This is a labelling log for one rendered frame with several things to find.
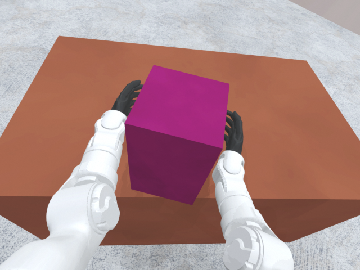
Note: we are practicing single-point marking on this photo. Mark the carton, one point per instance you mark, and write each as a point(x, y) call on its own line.
point(175, 133)

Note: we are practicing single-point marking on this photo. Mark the pedestal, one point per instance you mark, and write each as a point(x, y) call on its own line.
point(301, 156)

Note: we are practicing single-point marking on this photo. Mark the left robot hand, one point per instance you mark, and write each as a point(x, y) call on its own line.
point(125, 99)

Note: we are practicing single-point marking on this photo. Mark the right robot forearm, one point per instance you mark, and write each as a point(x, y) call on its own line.
point(234, 202)

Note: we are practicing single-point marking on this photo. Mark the robot left upper arm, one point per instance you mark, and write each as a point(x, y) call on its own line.
point(78, 219)

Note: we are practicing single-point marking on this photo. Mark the robot right upper arm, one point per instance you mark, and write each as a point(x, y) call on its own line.
point(248, 248)

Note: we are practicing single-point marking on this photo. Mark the right robot hand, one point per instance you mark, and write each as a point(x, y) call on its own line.
point(234, 140)

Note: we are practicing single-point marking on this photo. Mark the left robot forearm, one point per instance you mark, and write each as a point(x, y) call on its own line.
point(102, 156)

